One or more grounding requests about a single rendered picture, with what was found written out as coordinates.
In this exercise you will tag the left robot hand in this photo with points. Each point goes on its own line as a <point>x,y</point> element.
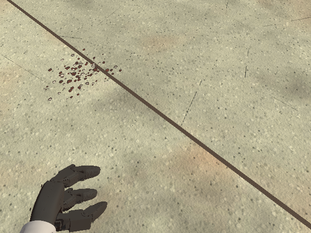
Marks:
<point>53,200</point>

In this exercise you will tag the left robot forearm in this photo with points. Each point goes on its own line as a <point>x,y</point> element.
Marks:
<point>38,226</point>

